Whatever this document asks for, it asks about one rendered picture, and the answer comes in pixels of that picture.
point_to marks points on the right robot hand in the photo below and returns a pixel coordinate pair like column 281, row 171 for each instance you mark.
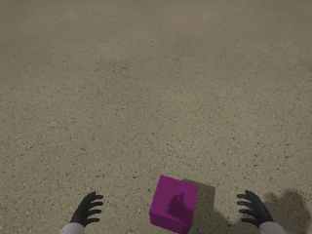
column 260, row 213

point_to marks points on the carton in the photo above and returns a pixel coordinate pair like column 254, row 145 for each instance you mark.
column 173, row 204

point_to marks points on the robot right forearm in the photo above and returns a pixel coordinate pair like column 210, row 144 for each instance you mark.
column 270, row 227

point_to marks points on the robot left forearm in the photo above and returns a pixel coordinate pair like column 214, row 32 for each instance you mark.
column 73, row 228

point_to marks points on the left robot hand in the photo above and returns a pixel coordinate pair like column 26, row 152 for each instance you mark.
column 82, row 213

